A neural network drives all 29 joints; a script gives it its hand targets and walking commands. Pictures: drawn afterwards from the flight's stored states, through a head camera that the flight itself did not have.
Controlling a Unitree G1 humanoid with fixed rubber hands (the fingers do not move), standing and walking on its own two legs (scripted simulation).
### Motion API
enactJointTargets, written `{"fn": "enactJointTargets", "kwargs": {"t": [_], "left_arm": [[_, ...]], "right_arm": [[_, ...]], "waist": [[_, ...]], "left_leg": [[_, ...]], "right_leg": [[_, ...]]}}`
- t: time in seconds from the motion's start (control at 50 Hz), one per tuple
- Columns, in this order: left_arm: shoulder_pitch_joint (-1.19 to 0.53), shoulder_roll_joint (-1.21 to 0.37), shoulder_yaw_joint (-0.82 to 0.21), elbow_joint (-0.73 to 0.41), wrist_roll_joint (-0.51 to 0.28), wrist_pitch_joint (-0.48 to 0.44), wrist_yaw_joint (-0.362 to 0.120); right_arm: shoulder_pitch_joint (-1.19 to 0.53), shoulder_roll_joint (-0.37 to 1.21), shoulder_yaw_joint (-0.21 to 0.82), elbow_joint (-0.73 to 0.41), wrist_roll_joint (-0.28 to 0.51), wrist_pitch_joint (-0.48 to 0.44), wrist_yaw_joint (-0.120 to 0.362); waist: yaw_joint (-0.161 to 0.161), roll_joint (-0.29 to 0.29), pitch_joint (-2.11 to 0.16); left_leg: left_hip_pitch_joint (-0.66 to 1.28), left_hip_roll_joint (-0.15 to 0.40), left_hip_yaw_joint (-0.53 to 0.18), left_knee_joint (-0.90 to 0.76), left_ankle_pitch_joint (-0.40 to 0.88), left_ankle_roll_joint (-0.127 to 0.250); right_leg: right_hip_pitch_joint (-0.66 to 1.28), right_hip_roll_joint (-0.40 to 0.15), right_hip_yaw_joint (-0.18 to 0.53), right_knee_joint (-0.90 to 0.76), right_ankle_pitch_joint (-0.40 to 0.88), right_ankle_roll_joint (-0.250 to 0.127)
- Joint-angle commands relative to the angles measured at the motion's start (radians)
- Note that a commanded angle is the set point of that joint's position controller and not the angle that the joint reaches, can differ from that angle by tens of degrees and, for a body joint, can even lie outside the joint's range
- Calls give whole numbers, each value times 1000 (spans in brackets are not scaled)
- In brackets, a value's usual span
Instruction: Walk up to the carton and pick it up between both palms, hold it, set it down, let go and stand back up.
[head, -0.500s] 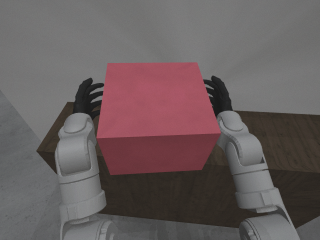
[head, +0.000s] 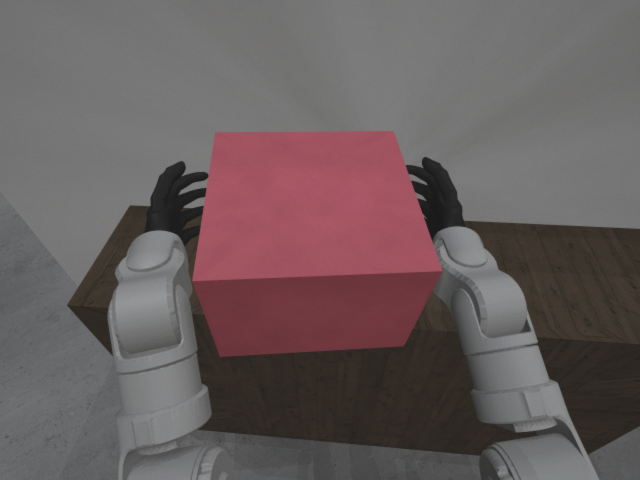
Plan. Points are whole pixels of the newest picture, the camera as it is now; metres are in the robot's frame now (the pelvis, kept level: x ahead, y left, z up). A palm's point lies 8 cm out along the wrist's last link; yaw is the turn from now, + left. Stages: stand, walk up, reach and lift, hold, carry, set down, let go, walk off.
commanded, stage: hold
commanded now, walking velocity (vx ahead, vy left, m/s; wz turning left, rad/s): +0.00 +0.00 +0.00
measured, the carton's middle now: (309, 239) +0.35 +0.00 +0.14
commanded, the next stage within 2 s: none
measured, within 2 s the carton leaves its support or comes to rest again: neither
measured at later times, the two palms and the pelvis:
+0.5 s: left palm (162, 231) +0.34 +0.16 +0.18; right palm (436, 218) +0.35 -0.15 +0.16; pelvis +0.00 +0.00 +0.00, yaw +0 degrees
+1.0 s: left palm (164, 233) +0.34 +0.15 +0.18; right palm (440, 221) +0.34 -0.15 +0.16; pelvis +0.00 +0.00 +0.00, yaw +0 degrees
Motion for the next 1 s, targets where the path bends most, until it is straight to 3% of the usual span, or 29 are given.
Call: {"fn": "enactJointTargets", "kwargs": {"t": [0.0,0.04,0.14,0.16,0.2,0.26,0.36,0.44,0.5,0.54,0.6,0.68,0.76,0.8,0.98], "left_arm": [[-490,-329,-393,-130,-182,-52,-127],[-496,-318,-387,-112,-175,-53,-127],[-489,-276,-292,10,-132,-44,-134],[-496,-284,-290,23,-127,-48,-138],[-532,-306,-306,-11,-144,-67,-137],[-551,-342,-347,-65,-167,-89,-126],[-518,-310,-351,-28,-153,-79,-131],[-518,-300,-340,-14,-154,-81,-134],[-517,-322,-354,-44,-162,-81,-135],[-513,-323,-366,-74,-174,-83,-130],[-509,-341,-407,-118,-190,-83,-124],[-478,-304,-375,-65,-166,-59,-125],[-487,-311,-372,-97,-171,-57,-126],[-488,-310,-378,-95,-172,-53,-125],[-477,-315,-376,-103,-178,-45,-129]], "right_arm": [[-657,370,326,-295,99,-80,80],[-651,366,323,-263,97,-79,83],[-632,331,255,-142,44,-68,97],[-647,331,242,-140,42,-72,97],[-684,372,260,-169,58,-83,98],[-713,403,315,-228,76,-98,94],[-661,381,297,-187,60,-92,85],[-640,374,270,-144,53,-86,83],[-635,375,276,-166,60,-90,77],[-651,383,309,-213,75,-93,77],[-648,392,335,-266,92,-94,75],[-624,359,308,-218,77,-81,79],[-623,360,304,-232,80,-81,85],[-633,373,313,-245,92,-79,85],[-627,359,306,-248,89,-78,80]], "waist": [[8,-9,-455],[15,20,-437],[20,-35,-305],[21,-19,-295],[28,-5,-362],[27,-34,-463],[16,12,-418],[4,-3,-355],[4,22,-387],[11,-4,-436],[-1,4,-484],[12,7,-385],[12,-12,-411],[19,7,-423],[6,-1,-405]], "left_leg": [[124,-15,-27,37,271,0],[126,-15,-23,37,259,-1],[86,-11,-18,12,111,12],[65,-11,-16,12,100,14],[73,-11,-11,12,123,18],[111,-16,-18,25,223,19],[101,-20,-19,30,228,6],[91,-14,-22,29,183,7],[114,-17,-21,41,220,3],[140,-15,-29,47,273,1],[157,-20,-29,53,328,-6],[128,-15,-35,50,282,-8],[139,-12,-27,45,280,2],[147,-18,-21,48,296,1],[144,-10,-27,43,277,-1]], "right_leg": [[106,24,22,87,265,68],[93,24,22,82,241,68],[46,23,18,53,98,72],[49,19,17,53,89,71],[69,19,23,64,115,72],[107,19,23,88,235,70],[93,22,28,82,228,71],[64,18,22,66,175,64],[67,21,22,66,199,54],[87,27,17,70,244,56],[100,27,22,87,303,61],[60,28,16,72,229,57],[77,25,18,70,236,64],[77,25,23,74,254,62],[79,23,21,67,233,60]]}}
